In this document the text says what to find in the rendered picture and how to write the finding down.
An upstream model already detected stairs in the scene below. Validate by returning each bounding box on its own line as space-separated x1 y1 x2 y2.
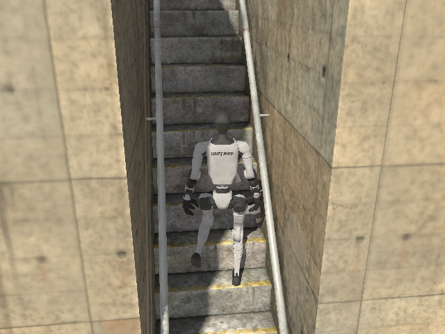
149 0 277 334

